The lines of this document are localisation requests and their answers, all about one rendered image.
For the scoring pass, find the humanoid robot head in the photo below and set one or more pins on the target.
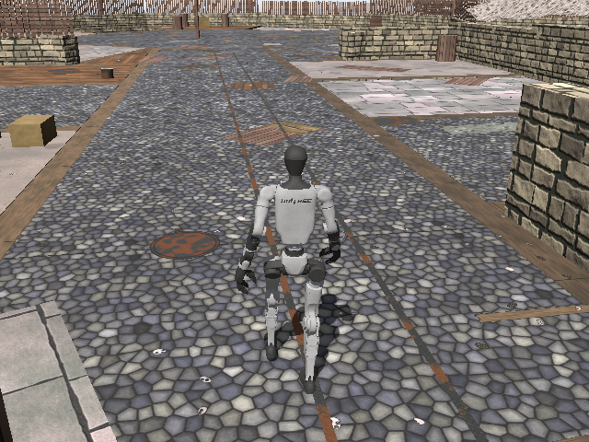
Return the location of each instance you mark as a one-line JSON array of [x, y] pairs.
[[295, 158]]

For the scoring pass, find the left robot hand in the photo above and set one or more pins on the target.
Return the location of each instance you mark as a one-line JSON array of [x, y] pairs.
[[239, 279]]

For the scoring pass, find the right robot hand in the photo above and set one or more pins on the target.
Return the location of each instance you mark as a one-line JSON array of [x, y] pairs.
[[328, 250]]

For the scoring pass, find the robot left upper arm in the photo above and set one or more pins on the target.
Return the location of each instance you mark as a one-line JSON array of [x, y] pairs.
[[266, 194]]

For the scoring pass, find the robot right upper arm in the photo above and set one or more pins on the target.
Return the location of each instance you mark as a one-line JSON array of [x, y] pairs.
[[327, 207]]

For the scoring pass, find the robot left foot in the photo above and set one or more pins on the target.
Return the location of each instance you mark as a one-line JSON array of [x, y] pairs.
[[270, 350]]

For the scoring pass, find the robot right forearm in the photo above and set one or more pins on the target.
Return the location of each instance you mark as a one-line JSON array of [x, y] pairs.
[[334, 239]]

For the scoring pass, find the robot left forearm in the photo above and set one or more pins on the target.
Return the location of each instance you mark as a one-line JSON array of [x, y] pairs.
[[249, 250]]

